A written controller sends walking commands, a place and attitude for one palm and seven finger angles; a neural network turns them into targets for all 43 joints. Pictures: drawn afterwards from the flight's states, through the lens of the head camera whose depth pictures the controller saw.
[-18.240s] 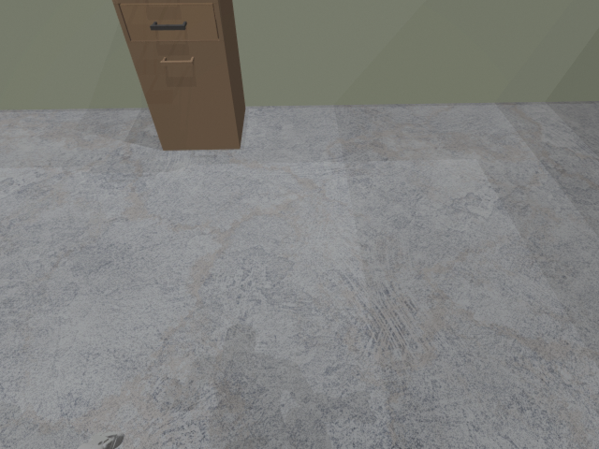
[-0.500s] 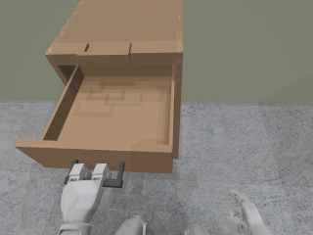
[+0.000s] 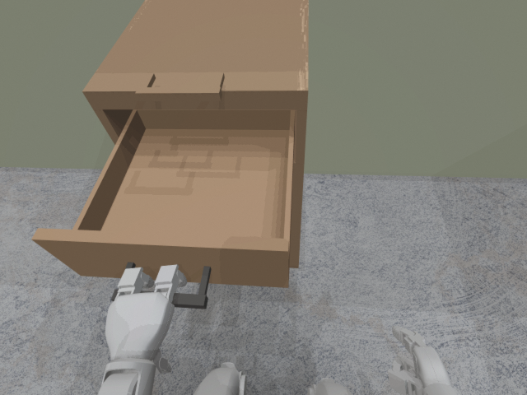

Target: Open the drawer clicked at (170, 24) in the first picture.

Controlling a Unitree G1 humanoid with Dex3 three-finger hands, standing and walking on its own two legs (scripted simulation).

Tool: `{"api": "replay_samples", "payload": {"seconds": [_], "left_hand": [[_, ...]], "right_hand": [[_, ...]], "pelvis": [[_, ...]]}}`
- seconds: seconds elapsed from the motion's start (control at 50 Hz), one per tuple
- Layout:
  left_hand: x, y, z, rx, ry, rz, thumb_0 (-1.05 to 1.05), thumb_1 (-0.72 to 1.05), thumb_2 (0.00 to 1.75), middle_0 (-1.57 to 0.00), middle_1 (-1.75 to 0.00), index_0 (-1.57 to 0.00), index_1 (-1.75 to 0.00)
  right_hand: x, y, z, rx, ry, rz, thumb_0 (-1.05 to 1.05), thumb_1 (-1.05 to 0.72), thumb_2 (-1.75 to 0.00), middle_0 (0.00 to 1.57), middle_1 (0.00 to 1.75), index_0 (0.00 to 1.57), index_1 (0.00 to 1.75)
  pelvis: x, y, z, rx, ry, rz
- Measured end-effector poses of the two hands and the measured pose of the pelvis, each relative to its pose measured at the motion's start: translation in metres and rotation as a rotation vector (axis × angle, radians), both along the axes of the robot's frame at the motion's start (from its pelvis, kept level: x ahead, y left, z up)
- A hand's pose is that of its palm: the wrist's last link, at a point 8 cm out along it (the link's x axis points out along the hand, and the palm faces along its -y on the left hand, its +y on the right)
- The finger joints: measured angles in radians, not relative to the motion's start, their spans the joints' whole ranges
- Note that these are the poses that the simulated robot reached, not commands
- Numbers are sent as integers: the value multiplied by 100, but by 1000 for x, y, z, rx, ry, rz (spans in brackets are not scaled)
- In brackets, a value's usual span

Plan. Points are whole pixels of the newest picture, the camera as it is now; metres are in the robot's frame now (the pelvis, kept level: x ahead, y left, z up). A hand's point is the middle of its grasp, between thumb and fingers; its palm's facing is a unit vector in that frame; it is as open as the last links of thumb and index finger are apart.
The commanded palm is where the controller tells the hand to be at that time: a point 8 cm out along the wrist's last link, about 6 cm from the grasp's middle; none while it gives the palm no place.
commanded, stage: lift the hand off the handle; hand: left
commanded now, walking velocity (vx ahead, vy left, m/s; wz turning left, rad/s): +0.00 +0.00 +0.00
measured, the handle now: (163, 285) +0.28 +0.18 -0.01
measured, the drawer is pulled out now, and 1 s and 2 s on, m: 0.30 0.30 0.30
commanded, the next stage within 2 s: none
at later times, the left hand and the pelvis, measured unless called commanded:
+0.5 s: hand (156, 315) +0.24 +0.19 -0.03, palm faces -0.01 -0.10 -0.99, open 13.6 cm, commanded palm +0.22 +0.19 +0.03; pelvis -0.01 +0.01 +0.01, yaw +0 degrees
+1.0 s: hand (146, 309) +0.24 +0.19 +0.01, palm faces +0.02 -0.14 -0.99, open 13.7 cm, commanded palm +0.21 +0.19 +0.07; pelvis +0.01 +0.02 +0.03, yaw -1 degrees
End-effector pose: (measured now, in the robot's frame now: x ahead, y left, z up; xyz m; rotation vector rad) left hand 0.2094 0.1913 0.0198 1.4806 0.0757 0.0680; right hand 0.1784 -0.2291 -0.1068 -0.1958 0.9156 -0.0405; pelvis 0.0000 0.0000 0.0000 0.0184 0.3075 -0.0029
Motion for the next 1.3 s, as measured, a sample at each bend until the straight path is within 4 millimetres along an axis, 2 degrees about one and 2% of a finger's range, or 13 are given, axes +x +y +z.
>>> {"api": "replay_samples", "payload": {"seconds": [0.14,0.36,0.6,0.96,1.14,1.3], "left_hand": [[0,0,0,-6,-1,9,0,-46,31,-29,-120,-32,-121],[10,3,-2,3,-8,-7,0,-48,30,-30,-120,-33,-121],[14,5,11,-24,5,-11,0,-48,30,-32,-120,-35,-122],[10,9,39,-48,-20,-2,0,-48,30,-32,-120,-34,-121],[6,4,54,-62,-33,-16,0,-48,30,-32,-120,-33,-121],[5,10,66,-44,-37,7,0,-49,30,-32,-120,-32,-120]], "right_hand": [[-6,4,0,8,6,-5,1,-91,-90,20,30,20,30],[-13,11,-1,-1,26,-12,1,-91,-90,20,30,20,30],[-18,13,13,-5,31,-42,1,-91,-90,20,30,20,30],[5,25,35,23,-18,-13,1,-91,-90,20,30,20,30],[18,32,46,51,-56,17,1,-91,-90,20,30,20,30],[22,32,51,58,-69,29,1,-91,-90,20,30,20,30]], "pelvis": [[-3,2,1,-2,-5,0],[-7,7,2,-10,-10,5],[-2,14,14,-17,-34,-4],[9,20,27,-20,-74,-9],[11,19,33,-17,-96,-11],[10,16,37,-13,-119,-8]]}}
